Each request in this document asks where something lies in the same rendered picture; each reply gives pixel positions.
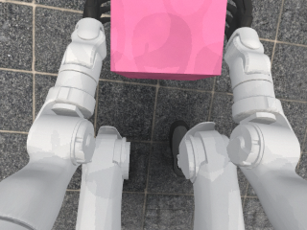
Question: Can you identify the robot left hand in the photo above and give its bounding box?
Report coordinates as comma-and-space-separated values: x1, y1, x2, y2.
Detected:
83, 0, 111, 24

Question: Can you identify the robot left upper arm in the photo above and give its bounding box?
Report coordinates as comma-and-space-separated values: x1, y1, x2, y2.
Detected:
0, 114, 96, 230

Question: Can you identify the robot right upper arm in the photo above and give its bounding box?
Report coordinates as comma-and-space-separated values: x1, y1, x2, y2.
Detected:
226, 122, 307, 230

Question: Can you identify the robot left forearm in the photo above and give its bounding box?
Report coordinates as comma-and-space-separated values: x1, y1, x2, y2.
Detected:
27, 17, 106, 155

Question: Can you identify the robot left thigh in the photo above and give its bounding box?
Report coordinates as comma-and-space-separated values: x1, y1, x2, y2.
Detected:
75, 134, 130, 230

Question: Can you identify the carton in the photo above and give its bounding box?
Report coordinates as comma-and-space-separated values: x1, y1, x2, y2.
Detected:
110, 0, 227, 81

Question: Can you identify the robot right foot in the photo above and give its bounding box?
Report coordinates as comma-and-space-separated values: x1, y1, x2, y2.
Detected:
169, 120, 189, 177

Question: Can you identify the robot right hand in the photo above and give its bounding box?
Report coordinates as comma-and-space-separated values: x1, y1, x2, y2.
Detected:
224, 0, 253, 42

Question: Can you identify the robot right forearm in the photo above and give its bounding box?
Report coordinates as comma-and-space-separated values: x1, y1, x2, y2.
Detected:
224, 27, 294, 132

